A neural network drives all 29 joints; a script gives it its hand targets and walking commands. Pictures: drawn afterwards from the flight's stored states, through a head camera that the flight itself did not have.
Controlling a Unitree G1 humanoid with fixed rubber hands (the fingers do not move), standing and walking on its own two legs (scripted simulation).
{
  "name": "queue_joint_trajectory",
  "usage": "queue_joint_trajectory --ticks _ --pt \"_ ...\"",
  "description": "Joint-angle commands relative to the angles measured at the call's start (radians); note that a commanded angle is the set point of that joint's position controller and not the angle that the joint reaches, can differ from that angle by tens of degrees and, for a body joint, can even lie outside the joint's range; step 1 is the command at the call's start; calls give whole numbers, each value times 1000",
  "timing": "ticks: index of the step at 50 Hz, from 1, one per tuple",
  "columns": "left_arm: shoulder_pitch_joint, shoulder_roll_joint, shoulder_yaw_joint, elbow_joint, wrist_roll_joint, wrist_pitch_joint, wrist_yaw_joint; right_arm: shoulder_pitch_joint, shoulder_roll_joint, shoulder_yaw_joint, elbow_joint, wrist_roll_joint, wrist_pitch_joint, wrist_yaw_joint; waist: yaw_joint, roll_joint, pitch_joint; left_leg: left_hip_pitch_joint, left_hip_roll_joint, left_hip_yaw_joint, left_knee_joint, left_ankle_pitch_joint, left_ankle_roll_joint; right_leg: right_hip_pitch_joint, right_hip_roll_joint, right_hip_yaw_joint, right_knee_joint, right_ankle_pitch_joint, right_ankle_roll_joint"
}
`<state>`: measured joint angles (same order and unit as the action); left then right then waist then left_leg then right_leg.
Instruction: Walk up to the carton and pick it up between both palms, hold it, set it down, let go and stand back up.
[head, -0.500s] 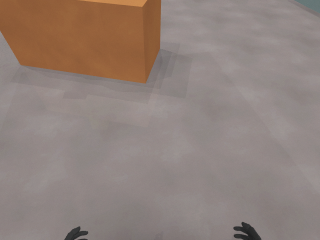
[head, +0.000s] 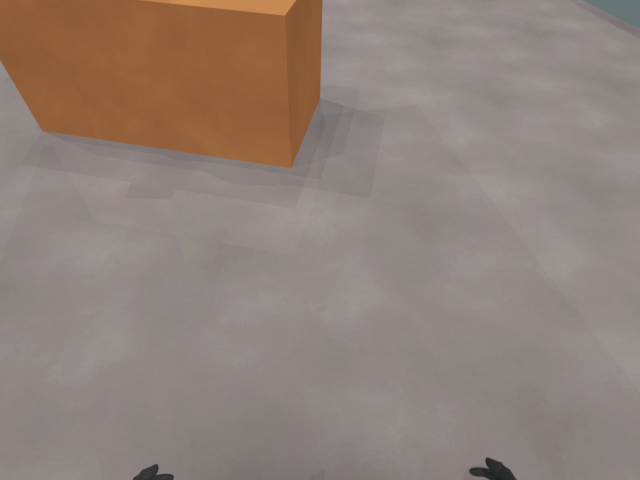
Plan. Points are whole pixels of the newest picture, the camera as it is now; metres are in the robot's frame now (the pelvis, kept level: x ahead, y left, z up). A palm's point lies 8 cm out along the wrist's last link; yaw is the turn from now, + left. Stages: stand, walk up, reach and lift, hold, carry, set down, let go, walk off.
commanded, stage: walk up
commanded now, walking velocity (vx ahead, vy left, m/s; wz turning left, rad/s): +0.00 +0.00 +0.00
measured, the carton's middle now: out of the picture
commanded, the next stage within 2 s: none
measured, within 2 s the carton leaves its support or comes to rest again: neither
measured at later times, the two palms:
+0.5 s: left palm out of the picture +0.03 +0.36 -0.13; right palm (463, 448) +0.18 -0.19 -0.10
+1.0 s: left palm (95, 286) +0.44 +0.38 -0.09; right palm (397, 466) +0.18 -0.11 -0.18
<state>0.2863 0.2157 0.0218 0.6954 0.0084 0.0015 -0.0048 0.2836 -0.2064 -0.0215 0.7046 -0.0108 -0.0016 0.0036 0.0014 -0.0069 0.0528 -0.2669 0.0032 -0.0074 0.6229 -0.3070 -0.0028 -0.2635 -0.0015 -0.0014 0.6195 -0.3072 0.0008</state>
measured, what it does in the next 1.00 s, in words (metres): walks ahead: left foot, then right foot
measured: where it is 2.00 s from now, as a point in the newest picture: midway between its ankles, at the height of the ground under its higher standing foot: (218, 320)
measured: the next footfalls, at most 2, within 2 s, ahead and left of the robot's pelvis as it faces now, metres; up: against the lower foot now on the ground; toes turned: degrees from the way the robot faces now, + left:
left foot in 0.52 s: +0.19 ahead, +0.25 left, +0.00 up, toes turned +7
right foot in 0.90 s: +0.36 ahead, +0.02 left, +0.00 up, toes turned -14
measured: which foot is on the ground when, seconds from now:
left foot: down 0.00-0.20, up 0.22-0.50, down 0.52-0.92, up 0.94-1.00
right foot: down 0.00-0.52, up 0.54-0.88, down 0.90-1.00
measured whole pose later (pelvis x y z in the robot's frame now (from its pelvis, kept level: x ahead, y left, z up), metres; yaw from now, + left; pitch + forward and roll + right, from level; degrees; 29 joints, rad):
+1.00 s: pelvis +0.25 +0.15 -0.04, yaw -8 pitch -4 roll -2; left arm 0.25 0.25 0.04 0.60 0.04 -0.06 0.03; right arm 0.45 -0.33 -0.03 0.83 -0.05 0.04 0.05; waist -0.08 0.12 0.06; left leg -0.30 0.08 0.10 1.19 -0.56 0.02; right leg -0.48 -0.03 -0.11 0.86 -0.31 -0.05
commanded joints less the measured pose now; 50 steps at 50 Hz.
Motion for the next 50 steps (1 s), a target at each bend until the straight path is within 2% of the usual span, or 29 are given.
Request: queue_joint_trajectory --ticks 1,9,10,11,12,13,14,16,20,23,25,26,27,28,29,30,31,33,35,37,39,42,43,45,46,47,48,49,50 --pt "-12 144 40 -101 -1 -28 7 -12 -149 -42 -113 1 -29 -7 -2 4 -55 4 73 -103 -149 104 35 -13 -79 105 -151 84 -34" --pt "-12 151 40 -93 -2 -26 7 -6 -150 -40 -103 1 -26 -8 -1 10 -14 -4 69 -104 -157 78 35 -32 -84 113 -174 45 -36" --pt "164 209 94 -63 44 -40 5 17 -206 -81 -123 -53 -21 31 25 46 -131 -87 42 -71 8 -443 58 68 -133 261 -175 -510 -120" --pt "226 266 116 -46 54 -44 9 -54 -184 -72 -165 -68 -15 49 65 -44 -15 -347 11 -1 152 -439 33 126 -256 478 -301 -694 -206" --pt "246 301 128 -25 62 -51 23 -107 -134 -60 -199 -66 -13 62 99 -150 68 -555 19 15 351 -286 21 207 -402 708 -431 -753 -305" --pt "229 286 122 -19 74 -63 40 -135 -137 -57 -211 -70 -13 70 98 -94 104 -691 80 -59 432 -208 9 257 -445 797 -469 -738 -335" --pt "198 270 114 -18 78 -75 52 -142 -163 -67 -213 -67 -15 74 88 -43 105 -708 110 -84 459 -141 -8 235 -436 773 -463 -697 -322" --pt "123 249 100 -12 80 -95 61 -111 -177 -79 -203 -58 -15 84 57 -50 58 -645 136 -113 470 -104 -18 172 -392 621 -439 -625 -274" --pt "34 261 102 12 69 -113 53 -88 -150 -89 -195 -38 -8 113 23 -194 51 -421 152 -79 348 -80 -21 -25 -318 371 -440 -540 -233" --pt "-31 276 112 1 66 -99 37 28 -140 -105 -161 -21 -15 115 -43 -225 76 -108 120 22 226 -47 3 -259 -261 212 -371 -530 -202" --pt "-67 264 107 -11 67 -73 30 217 -172 -126 -98 -18 -26 100 -129 -118 67 220 58 139 175 -14 25 -489 -211 130 -206 -657 -177" --pt "-37 201 88 -13 69 -57 25 348 -214 -139 -48 -17 -35 84 -176 58 30 355 -3 166 151 -91 35 -558 -126 59 33 -673 -142" --pt "-10 101 48 -45 57 -51 13 452 -304 -149 -17 -27 -43 66 -228 356 -23 363 125 -82 2 -397 84 -596 4 -70 484 -514 -85" --pt "1 73 27 -132 26 -58 7 378 -400 -140 -76 -41 -52 50 -189 485 -53 229 379 -725 -430 -898 203 -681 57 57 729 -440 -51" --pt "-41 154 44 -151 32 -53 9 213 -411 -126 -101 -21 -54 31 -125 306 50 78 481 -947 -599 -1083 262 -671 -22 152 808 -293 -39" --pt "-51 186 55 -145 40 -47 8 133 -394 -112 -97 -15 -56 18 -92 209 136 16 489 -921 -596 -1069 280 -684 -66 133 845 -210 -32" --pt "-23 200 61 -123 40 -40 7 97 -378 -99 -85 -19 -57 8 -75 165 172 -18 470 -795 -538 -965 287 -677 -97 101 843 -167 -23" --pt "70 199 72 -79 43 -33 -3 22 -318 -77 -68 -32 -59 1 -33 148 164 -112 412 -517 -452 -763 261 -536 -115 86 736 -136 -11" --pt "74 188 84 -86 24 -28 -17 -2 -300 -66 -34 -35 -61 3 -14 173 167 -202 379 -349 -451 -670 253 -417 -113 81 641 -144 -6" --pt "50 177 86 -104 8 -26 -22 -11 -303 -66 -15 -38 -59 4 -14 184 181 -189 385 -274 -456 -622 268 -407 -118 60 541 -137 -7" --pt "-22 176 89 -128 1 -34 -23 16 -299 -65 5 -41 -54 5 -44 143 218 -160 390 -232 -452 -570 276 -420 -120 40 428 -112 -12" --pt "-41 160 91 -138 2 -53 -19 47 -290 -62 17 -42 -43 14 -54 99 176 -127 348 -107 -382 -433 236 -284 -81 -36 239 -36 -35" --pt "-28 154 93 -139 2 -61 -15 42 -289 -61 19 -41 -39 18 -39 74 173 -160 330 -60 -334 -384 219 -187 -58 -68 171 15 -46" --pt "128 168 107 -104 8 -74 2 23 -266 -48 16 -31 -28 29 47 -14 66 -273 247 94 -84 -232 162 145 21 -128 72 54 -74" --pt "275 206 120 -80 17 -78 20 44 -229 -31 8 -33 -25 34 116 -117 -38 -369 186 182 218 -77 111 365 -2 -17 52 -39 -109" --pt "363 342 140 -86 54 -77 44 94 -177 -11 -47 -29 -26 45 145 -371 -182 -531 56 215 606 -226 34 489 -320 613 -237 -550 -254" --pt "349 350 131 -96 40 -61 64 38 -278 -29 -89 -34 -3 50 151 -211 -185 -597 52 29 732 -293 23 450 -443 959 -403 -783 -335" --pt "284 331 126 -102 33 -58 79 -45 -284 -50 -115 -47 18 53 138 -114 -57 -639 86 -14 823 -223 9 342 -458 911 -437 -777 -330" --pt "224 321 109 -106 38 -63 89 -62 -262 -41 -126 -49 24 54 118 -80 -5 -676 113 -24 857 -181 -2 293 -463 815 -406 -650 -339"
